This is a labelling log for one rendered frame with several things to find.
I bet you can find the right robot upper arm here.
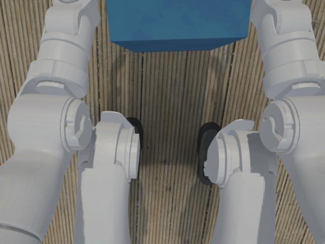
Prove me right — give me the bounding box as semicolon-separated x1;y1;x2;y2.
259;96;325;244

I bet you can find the right robot thigh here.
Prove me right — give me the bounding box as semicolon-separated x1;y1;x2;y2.
210;130;277;244

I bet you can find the left robot upper arm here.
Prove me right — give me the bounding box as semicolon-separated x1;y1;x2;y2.
0;94;92;244

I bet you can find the left robot forearm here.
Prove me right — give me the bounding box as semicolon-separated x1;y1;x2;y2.
7;0;101;139

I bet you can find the left robot thigh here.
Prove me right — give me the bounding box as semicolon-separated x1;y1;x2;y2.
74;121;140;244

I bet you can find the carton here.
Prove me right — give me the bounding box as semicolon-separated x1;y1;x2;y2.
106;0;251;52

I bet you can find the right robot forearm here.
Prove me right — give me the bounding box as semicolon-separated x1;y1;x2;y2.
250;0;325;100

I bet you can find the robot thigh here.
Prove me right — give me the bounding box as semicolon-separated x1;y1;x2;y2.
74;121;140;244
210;130;277;244

